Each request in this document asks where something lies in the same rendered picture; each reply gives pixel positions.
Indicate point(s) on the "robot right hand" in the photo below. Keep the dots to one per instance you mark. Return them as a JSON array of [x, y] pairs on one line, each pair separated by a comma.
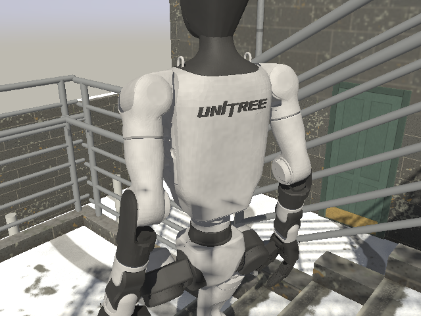
[[288, 251]]

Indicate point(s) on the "right robot forearm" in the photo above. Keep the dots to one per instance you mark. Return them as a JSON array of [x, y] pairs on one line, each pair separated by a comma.
[[289, 209]]

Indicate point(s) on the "left robot upper arm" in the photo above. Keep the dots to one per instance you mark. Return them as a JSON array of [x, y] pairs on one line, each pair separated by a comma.
[[141, 104]]

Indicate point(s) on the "left robot thigh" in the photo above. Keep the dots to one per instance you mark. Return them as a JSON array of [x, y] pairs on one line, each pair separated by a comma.
[[164, 278]]

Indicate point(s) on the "humanoid robot torso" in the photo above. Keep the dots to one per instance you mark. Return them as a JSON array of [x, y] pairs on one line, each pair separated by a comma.
[[215, 135]]

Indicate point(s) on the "left robot forearm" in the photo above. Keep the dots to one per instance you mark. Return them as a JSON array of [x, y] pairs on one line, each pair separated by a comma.
[[131, 260]]

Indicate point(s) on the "right robot upper arm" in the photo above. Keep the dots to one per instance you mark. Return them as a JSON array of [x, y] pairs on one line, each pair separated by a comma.
[[293, 164]]

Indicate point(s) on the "robot left hand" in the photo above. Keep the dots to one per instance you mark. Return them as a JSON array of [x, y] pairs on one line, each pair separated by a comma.
[[140, 310]]

